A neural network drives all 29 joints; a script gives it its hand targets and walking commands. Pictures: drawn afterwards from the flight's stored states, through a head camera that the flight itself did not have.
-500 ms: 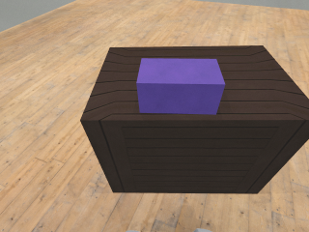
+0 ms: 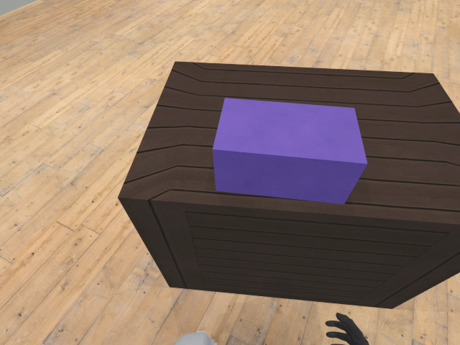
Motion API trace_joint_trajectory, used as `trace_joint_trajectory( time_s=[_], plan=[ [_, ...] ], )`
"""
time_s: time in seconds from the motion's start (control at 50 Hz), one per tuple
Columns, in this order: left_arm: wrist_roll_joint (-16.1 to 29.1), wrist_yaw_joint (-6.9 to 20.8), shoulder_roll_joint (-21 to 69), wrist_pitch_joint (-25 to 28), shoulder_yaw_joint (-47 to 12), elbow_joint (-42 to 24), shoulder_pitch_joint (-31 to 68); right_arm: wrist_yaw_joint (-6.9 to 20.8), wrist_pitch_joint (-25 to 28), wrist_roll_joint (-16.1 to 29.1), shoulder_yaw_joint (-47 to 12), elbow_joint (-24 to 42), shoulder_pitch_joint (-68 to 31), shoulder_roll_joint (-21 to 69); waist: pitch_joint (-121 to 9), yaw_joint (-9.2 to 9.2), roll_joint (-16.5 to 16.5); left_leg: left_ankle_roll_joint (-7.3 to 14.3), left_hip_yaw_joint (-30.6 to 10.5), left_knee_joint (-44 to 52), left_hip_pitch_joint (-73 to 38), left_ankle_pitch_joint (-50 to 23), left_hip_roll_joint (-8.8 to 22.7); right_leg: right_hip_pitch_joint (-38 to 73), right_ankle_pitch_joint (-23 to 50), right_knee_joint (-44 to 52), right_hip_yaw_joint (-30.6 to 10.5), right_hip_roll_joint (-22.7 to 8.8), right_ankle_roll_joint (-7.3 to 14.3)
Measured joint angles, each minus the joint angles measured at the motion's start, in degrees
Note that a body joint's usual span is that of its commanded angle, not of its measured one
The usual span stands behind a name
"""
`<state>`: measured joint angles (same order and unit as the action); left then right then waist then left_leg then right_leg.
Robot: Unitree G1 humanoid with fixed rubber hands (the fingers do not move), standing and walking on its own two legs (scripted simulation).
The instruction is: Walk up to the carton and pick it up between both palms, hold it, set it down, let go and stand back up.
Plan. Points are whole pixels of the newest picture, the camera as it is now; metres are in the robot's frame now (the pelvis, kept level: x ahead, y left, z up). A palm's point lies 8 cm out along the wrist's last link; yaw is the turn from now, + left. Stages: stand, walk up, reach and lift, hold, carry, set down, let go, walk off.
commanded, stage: walk up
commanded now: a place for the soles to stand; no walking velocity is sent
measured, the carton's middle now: (283, 150) +0.52 -0.07 +0.00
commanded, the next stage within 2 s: none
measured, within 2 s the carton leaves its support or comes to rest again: neither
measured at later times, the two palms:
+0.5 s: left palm out of the picture +0.08 +0.23 -0.12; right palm out of the picture +0.06 -0.24 -0.12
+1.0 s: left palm out of the picture +0.03 +0.20 -0.12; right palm out of the picture -0.01 -0.28 -0.13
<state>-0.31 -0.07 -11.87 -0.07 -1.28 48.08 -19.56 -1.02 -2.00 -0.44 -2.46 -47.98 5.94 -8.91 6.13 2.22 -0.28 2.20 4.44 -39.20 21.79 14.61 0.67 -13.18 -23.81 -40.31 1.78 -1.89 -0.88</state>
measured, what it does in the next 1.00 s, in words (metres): stands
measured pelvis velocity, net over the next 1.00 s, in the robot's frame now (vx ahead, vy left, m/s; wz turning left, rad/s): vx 0.03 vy -0.04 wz -0.17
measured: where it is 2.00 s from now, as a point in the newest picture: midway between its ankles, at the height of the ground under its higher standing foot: outside the picture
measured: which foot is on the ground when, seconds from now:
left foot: down 0.00-0.86, up 0.88-1.00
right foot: down 0.00-1.00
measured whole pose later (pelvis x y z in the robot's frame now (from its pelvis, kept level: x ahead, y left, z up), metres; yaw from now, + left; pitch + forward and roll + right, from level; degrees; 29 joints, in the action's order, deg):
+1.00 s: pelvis +0.03 -0.04 +0.01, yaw -10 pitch -3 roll -1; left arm -1.0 -1.3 -10.8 -0.2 0.5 56.5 -24.5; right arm 0.0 -2.4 -1.9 -0.6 -60.2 17.1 -14.0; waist 1.5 1.1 2.7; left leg 0.3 1.7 -47.8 21.6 28.1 4.1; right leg -13.2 -17.9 -33.4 3.4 1.4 2.6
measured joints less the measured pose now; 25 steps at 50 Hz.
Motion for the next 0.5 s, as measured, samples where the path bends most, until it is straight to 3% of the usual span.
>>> trace_joint_trajectory(
  time_s=[0.22,0.5],
  plan=[
    [0.4,0.0,0.4,0.5,0.3,0.1,4.1,0.4,0.9,0.1,0.7,-5.0,0.3,-1.7,-2.3,-2.1,0.5,-0.1,1.7,4.1,-3.1,-0.7,0.8,2.4,1.4,4.6,-1.7,0.8,0.1],
    [0.5,-0.2,0.2,0.6,-0.1,4.5,3.6,0.6,0.6,0.2,1.4,-9.6,4.0,-3.0,-2.9,-2.85,-0.8,-0.1,3.9,8.0,-5.0,-2.4,1.4,2.8,3.6,7.5,-4.0,1.3,0.1]
  ],
)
